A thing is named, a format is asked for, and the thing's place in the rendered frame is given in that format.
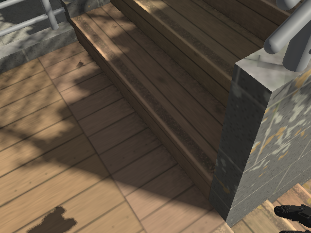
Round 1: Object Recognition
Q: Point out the robot right hand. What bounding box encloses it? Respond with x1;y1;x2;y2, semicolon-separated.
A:
274;204;311;233

